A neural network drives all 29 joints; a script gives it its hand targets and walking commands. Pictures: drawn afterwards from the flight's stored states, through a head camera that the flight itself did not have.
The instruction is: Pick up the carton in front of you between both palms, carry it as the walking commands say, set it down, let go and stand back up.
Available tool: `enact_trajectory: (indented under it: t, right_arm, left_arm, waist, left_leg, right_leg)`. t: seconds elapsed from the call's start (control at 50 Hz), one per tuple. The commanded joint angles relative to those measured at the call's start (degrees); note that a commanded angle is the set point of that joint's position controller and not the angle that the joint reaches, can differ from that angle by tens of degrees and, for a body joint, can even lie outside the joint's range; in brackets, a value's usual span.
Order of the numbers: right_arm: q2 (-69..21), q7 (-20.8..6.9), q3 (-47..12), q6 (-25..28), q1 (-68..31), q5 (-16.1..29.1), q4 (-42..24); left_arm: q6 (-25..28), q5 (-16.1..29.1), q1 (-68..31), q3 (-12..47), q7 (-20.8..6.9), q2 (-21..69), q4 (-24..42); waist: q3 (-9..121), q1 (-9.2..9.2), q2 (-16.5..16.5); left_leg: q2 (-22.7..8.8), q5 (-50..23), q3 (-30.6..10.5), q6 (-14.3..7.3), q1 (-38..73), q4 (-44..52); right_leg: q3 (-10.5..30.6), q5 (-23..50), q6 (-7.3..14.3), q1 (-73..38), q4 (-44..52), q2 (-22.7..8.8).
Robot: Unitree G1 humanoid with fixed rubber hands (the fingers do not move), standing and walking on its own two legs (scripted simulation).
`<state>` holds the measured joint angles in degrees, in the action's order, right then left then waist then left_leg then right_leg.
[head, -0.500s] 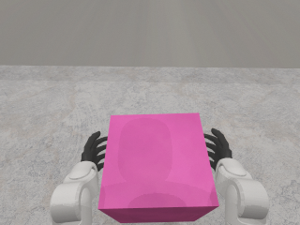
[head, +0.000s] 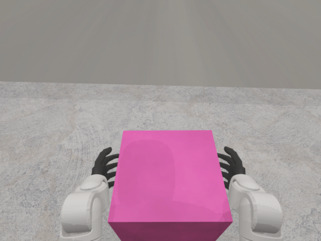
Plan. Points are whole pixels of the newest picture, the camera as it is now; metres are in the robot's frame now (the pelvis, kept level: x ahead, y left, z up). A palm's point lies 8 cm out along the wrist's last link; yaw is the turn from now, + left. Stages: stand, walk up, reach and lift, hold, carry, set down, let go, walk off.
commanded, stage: carry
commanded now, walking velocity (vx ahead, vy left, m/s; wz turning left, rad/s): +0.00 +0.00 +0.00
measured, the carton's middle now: (167, 193) +0.24 +0.00 +0.02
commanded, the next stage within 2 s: hold in 1.16 s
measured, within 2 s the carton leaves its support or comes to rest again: neither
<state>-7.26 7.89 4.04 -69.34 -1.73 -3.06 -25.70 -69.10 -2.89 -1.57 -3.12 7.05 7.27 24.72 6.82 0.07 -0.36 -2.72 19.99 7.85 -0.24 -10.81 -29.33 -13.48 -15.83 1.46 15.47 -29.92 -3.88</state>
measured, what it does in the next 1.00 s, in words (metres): stands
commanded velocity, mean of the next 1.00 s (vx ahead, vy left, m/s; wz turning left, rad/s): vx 0.00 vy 0.00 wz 0.00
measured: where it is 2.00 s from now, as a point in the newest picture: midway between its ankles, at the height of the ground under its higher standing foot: outside the picture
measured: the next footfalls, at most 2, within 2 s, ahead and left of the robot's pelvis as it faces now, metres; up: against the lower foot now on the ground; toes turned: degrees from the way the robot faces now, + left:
none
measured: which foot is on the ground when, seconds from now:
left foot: down 0.00-1.00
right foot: down 0.00-1.00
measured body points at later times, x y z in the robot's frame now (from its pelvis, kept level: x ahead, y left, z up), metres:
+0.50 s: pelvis -0.03 +0.01 +0.00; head -0.05 +0.01 +0.45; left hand +0.26 +0.16 +0.04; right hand +0.26 -0.15 +0.04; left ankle -0.05 +0.10 -0.73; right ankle +0.00 -0.09 -0.73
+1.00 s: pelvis -0.03 +0.01 +0.00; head -0.04 +0.00 +0.45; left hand +0.27 +0.16 +0.03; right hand +0.27 -0.15 +0.04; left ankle -0.05 +0.10 -0.73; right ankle +0.00 -0.09 -0.73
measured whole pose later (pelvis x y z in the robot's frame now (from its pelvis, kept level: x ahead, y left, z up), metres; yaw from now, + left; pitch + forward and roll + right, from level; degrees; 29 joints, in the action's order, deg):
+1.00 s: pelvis -0.03 +0.01 +0.00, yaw +0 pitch +1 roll +0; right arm -8.4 1.2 11.0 -42.5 -13.6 -13.4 8.8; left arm -42.3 -13.1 -12.5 -10.1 0.8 8.2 -9.4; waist 4.1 0.0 -0.6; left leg -1.8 16.8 8.3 -1.4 -13.2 -28.6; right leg -13.1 -12.0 1.5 17.6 -28.4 -4.7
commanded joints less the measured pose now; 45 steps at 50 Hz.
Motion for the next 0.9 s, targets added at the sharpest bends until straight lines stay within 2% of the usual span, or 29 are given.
enact_trajectory:
  t: [0.0,0.04,0.06,0.08,0.1,0.12,0.16,0.18,0.2,0.24,0.28,0.3,0.34,0.38,0.4,0.44,0.48,0.56,0.58,0.62,0.64,0.66,0.68,0.7,0.74,0.76,0.78,0.82,0.88]
  right_arm:
    - [-40.97,-8.68,-36.84,1.91,-25.82,16.46,-4.23]
    - [-41.68,-9.39,-36.45,3.01,-26.73,15.33,-1.59]
    - [-41.86,-9.81,-33.99,2.84,-24.53,12.62,4.63]
    - [-39.78,-10.27,-33.48,3.84,-25.28,11.80,4.86]
    - [-42.60,-10.76,-34.67,5.19,-25.02,13.16,3.34]
    - [-42.28,-11.08,-34.44,5.70,-28.13,12.65,3.77]
    - [-43.19,-11.90,-32.24,6.73,-27.08,10.70,10.48]
    - [-42.86,-12.57,-33.75,7.97,-29.19,10.88,8.96]
    - [-44.70,-13.34,-33.15,8.85,-29.10,11.76,10.28]
    - [-46.01,-13.91,-32.02,10.39,-30.84,10.17,13.14]
    - [-44.69,-14.14,-29.52,12.47,-32.03,7.70,15.76]
    - [-45.01,-14.26,-29.89,13.53,-30.95,7.90,16.43]
    - [-46.43,-15.29,-28.12,15.64,-30.12,6.54,22.42]
    - [-48.41,-16.15,-29.00,18.55,-33.58,7.97,19.93]
    - [-47.75,-16.47,-27.81,19.54,-32.82,6.29,24.07]
    - [-47.55,-17.46,-25.99,21.87,-32.00,4.39,27.24]
    - [-45.76,-17.74,-25.27,25.32,-36.97,4.49,27.04]
    - [-47.37,-18.51,-24.78,29.57,-37.70,3.14,31.94]
    - [-47.47,-18.60,-22.70,30.31,-38.14,1.86,33.87]
    - [-48.89,-19.02,-22.37,31.15,-38.18,1.10,36.73]
    - [-49.21,-19.12,-25.92,32.00,-40.13,2.76,32.48]
    - [-49.10,-19.60,-23.79,31.81,-38.78,2.45,35.43]
    - [-50.69,-19.63,-27.15,32.32,-40.97,4.50,31.93]
    - [-49.17,-19.52,-23.66,31.76,-39.41,2.55,34.91]
    - [-51.39,-19.33,-26.36,30.97,-38.91,3.97,33.04]
    - [-50.23,-19.20,-26.88,30.28,-37.82,3.71,33.05]
    - [-51.64,-18.84,-28.28,30.07,-37.73,5.44,29.98]
    - [-51.89,-18.90,-27.61,28.94,-35.34,4.97,33.24]
    - [-49.93,-18.77,-26.14,28.82,-37.40,3.48,30.24]
  left_arm:
    - [1.35,13.28,-22.36,34.29,-7.09,42.44,1.26]
    - [2.40,13.38,-23.54,35.03,-8.14,42.30,-1.58]
    - [3.02,12.08,-24.51,33.67,-8.55,40.94,-3.20]
    - [3.91,11.99,-24.45,33.04,-9.00,40.98,-5.64]
    - [5.01,13.34,-26.42,35.32,-9.40,42.74,-2.18]
    - [5.27,13.25,-26.91,35.26,-10.22,45.61,-6.17]
    - [6.68,11.61,-29.82,33.32,-11.00,43.67,-8.08]
    - [7.67,10.98,-29.42,33.24,-11.38,44.25,-10.18]
    - [8.53,11.45,-29.61,33.80,-11.76,45.20,-8.61]
    - [10.26,10.59,-30.33,31.50,-12.44,46.19,-13.08]
    - [12.35,7.69,-30.97,30.42,-13.08,46.73,-15.66]
    - [13.18,8.10,-30.24,30.06,-13.50,46.56,-17.17]
    - [15.94,6.44,-33.03,28.68,-14.04,45.78,-17.20]
    - [18.24,6.57,-32.60,29.01,-15.15,47.63,-18.70]
    - [19.37,5.34,-33.26,29.06,-15.03,47.46,-20.43]
    - [21.72,4.12,-33.08,26.19,-15.93,45.41,-23.50]
    - [24.50,3.20,-33.05,24.62,-16.64,48.02,-28.43]
    - [29.32,2.97,-37.82,24.89,-17.73,46.91,-29.15]
    - [29.79,1.91,-38.20,22.39,-17.89,47.10,-32.45]
    - [31.46,1.88,-41.57,23.20,-18.27,47.18,-31.93]
    - [31.13,1.56,-37.98,22.91,-18.56,49.12,-34.67]
    - [31.41,2.26,-39.18,23.69,-18.88,48.49,-33.63]
    - [31.31,2.43,-37.76,24.20,-18.66,51.36,-33.79]
    - [31.02,1.07,-38.47,23.27,-18.69,49.33,-34.56]
    - [30.84,3.08,-38.60,25.15,-18.56,50.52,-31.99]
    - [30.74,3.77,-38.05,25.49,-18.56,50.37,-31.18]
    - [30.80,4.98,-38.89,27.11,-18.64,50.63,-27.70]
    - [29.14,4.73,-38.40,28.55,-18.20,51.92,-27.35]
    - [28.57,2.60,-35.56,24.59,-18.04,49.07,-30.91]
  waist:
    - [8.79,-0.16,-0.12]
    - [8.75,0.20,-0.86]
    - [7.82,0.21,1.70]
    - [7.45,0.20,2.13]
    - [12.40,0.32,2.00]
    - [7.48,0.48,-1.09]
    - [5.95,0.22,-1.19]
    - [6.99,0.36,0.85]
    - [9.42,0.22,-1.89]
    - [7.08,0.13,1.74]
    - [5.75,0.37,2.09]
    - [5.60,-0.43,-1.12]
    - [7.54,0.26,1.47]
    - [11.80,0.02,0.54]
    - [11.17,0.01,-2.63]
    - [9.25,0.16,0.09]
    - [8.85,0.32,-0.98]
    - [12.62,-0.05,0.10]
    - [10.85,-0.24,3.02]
    - [10.82,0.13,1.11]
    - [11.87,0.08,1.78]
    - [11.78,0.03,0.03]
    - [12.38,-0.05,-1.32]
    - [11.14,0.05,-3.35]
    - [13.56,-0.12,-0.71]
    - [12.98,-0.13,3.54]
    - [15.39,-0.26,2.57]
    - [14.06,0.17,-2.15]
    - [11.52,-0.35,2.94]
  left_leg:
    - [-7.09,-30.55,-5.81,-1.54,0.53,4.30]
    - [-7.13,-25.16,-4.99,-1.96,2.06,3.62]
    - [-6.49,-22.01,-6.24,-1.57,0.60,5.02]
    - [-6.03,-25.09,-4.72,-1.30,2.53,5.58]
    - [-5.84,-24.49,-5.02,-1.86,2.78,3.57]
    - [-6.33,-24.46,-4.82,-2.07,0.17,4.37]
    - [-6.79,-16.43,-6.03,-2.26,-1.31,6.12]
    - [-5.99,-17.66,-5.06,-1.87,-1.47,5.99]
    - [-6.49,-15.15,-5.37,-2.16,0.25,6.21]
    - [-5.90,-11.26,-5.57,-1.53,-3.12,7.06]
    - [-5.79,-10.59,-6.58,-2.08,-2.86,8.31]
    - [-6.51,-10.68,-5.44,-2.37,-2.24,8.16]
    - [-6.61,-10.87,-5.90,-2.25,-1.56,7.45]
    - [-6.67,-16.30,-6.43,-3.25,-0.51,6.37]
    - [-5.97,-15.86,-5.70,-2.56,0.80,6.50]
    - [-6.62,-15.08,-6.15,-2.34,-0.39,6.37]
    - [-6.18,-15.74,-5.31,-2.08,-2.80,5.30]
    - [-6.68,-13.77,-5.93,-2.21,-0.03,5.28]
    - [-6.67,-13.24,-7.39,-2.26,-0.96,6.51]
    - [-6.62,-11.36,-6.89,-2.75,-1.81,6.50]
    - [-6.58,-12.07,-5.98,-2.11,-1.49,5.95]
    - [-6.09,-12.87,-6.09,-1.89,-0.43,5.64]
    - [-5.76,-16.27,-5.98,-1.94,-0.25,6.21]
    - [-6.02,-15.73,-5.14,-2.02,-0.93,5.26]
    - [-6.47,-19.40,-6.11,-2.06,-0.07,4.10]
    - [-7.06,-21.27,-6.19,-2.18,0.40,4.92]
    - [-7.87,-20.42,-6.68,-2.81,0.58,3.17]
    - [-6.69,-18.30,-6.28,-2.26,-0.19,4.88]
    - [-6.78,-13.46,-5.90,-2.18,-0.26,6.52]
  right_leg:
    - [6.88,20.57,-0.80,-6.91,1.36,-5.82]
    - [7.19,20.13,-0.73,-5.99,3.53,-6.27]
    - [7.18,17.06,-0.51,-6.15,3.90,-6.12]
    - [7.76,21.32,-0.12,-4.84,2.89,-6.65]
    - [7.76,21.68,-0.71,-8.95,2.80,-6.64]
    - [6.96,18.58,-1.42,-7.12,4.06,-6.39]
    - [7.40,12.41,-1.18,-5.85,5.88,-6.34]
    - [7.47,13.65,-1.85,-6.84,4.92,-5.70]
    - [7.02,12.40,-1.94,-6.85,5.35,-6.01]
    - [7.07,10.03,-1.63,-6.58,6.74,-5.87]
    - [7.72,6.41,-0.19,-3.84,6.89,-6.21]
    - [7.39,6.52,-0.65,-2.04,8.03,-6.89]
    - [7.40,8.13,-0.58,-3.47,6.39,-6.35]
    - [7.43,11.02,-0.64,-6.48,5.11,-7.37]
    - [8.34,11.43,0.05,-4.06,4.89,-7.10]
    - [7.54,10.43,-0.42,-3.94,5.20,-6.87]
    - [7.08,12.55,-1.18,-5.69,5.36,-6.85]
    - [8.20,11.27,-0.93,-6.47,5.07,-6.97]
    - [8.03,9.21,-0.47,-5.49,5.28,-6.83]
    - [8.50,8.63,-0.02,-5.71,5.89,-6.92]
    - [7.58,11.41,-0.67,-6.00,5.93,-6.78]
    - [7.21,12.00,-0.32,-5.45,4.93,-7.00]
    - [8.46,12.06,-0.11,-5.76,4.37,-7.10]
    - [8.29,14.16,0.00,-5.74,5.47,-7.81]
    - [7.58,19.05,-0.17,-8.43,4.67,-7.11]
    - [7.17,16.67,-0.57,-7.07,3.59,-7.36]
    - [7.48,16.69,-0.20,-8.54,5.00,-6.98]
    - [7.14,13.67,-0.15,-6.50,3.89,-6.97]
    - [7.54,10.69,-0.12,-5.23,4.98,-7.28]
